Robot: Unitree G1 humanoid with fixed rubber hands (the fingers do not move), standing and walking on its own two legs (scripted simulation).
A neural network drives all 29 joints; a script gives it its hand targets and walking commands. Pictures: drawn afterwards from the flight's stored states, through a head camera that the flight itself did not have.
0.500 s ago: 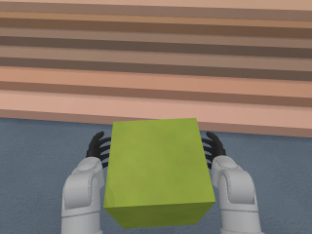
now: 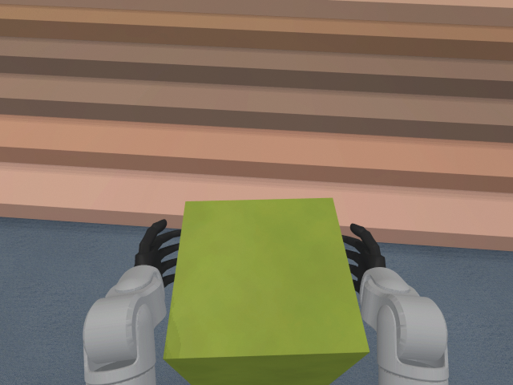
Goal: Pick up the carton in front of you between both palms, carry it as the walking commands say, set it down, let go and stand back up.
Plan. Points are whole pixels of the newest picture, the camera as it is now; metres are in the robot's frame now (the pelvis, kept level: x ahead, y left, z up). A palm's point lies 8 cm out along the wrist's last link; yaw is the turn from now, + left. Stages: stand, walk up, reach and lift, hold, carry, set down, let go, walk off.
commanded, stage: carry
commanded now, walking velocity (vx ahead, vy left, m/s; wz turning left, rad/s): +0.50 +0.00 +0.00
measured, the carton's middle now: (261, 301) +0.25 +0.00 +0.02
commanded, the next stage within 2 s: none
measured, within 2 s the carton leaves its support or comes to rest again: neither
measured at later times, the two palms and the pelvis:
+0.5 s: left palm (191, 127) +0.57 +0.13 +0.11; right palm (333, 122) +0.60 -0.16 +0.10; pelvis +0.33 -0.04 +0.00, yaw +5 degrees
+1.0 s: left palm (196, 37) +1.03 +0.17 +0.12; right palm (295, 38) +1.02 -0.13 +0.12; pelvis +0.65 +0.03 -0.01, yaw +1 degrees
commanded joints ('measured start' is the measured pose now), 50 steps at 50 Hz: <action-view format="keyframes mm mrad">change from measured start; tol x32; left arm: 1 -380 -882 -708 -60 -327 -17 -189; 20 -374 -839 -727 -167 -348 -47 -186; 50 -1289 -806 -417 322 -266 -24 -32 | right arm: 1 -485 890 684 -158 358 -21 166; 27 -553 754 675 -211 341 -20 140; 50 -1444 833 434 197 428 -23 77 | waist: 1 -11 72 -202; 16 5 184 -104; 20 32 -251 -274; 50 -49 124 -428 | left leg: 1 386 314 -435 -335 74 61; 16 438 182 -21 -96 680 -21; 21 -293 29 -248 826 -196 -50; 37 -292 32 -96 137 183 -37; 42 163 -90 5 -15 128 8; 45 678 319 -830 -187 4 181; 50 574 247 -501 -88 365 123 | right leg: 1 -280 -50 43 -30 116 -20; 13 -182 47 -157 -593 379 -19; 17 293 135 -240 -654 280 -36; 20 653 -332 622 -930 64 -230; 35 449 -134 -8 -890 448 -165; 42 405 -58 -167 -430 820 -69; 45 -246 160 32 259 -90 -25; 50 -363 49 75 272 45 -68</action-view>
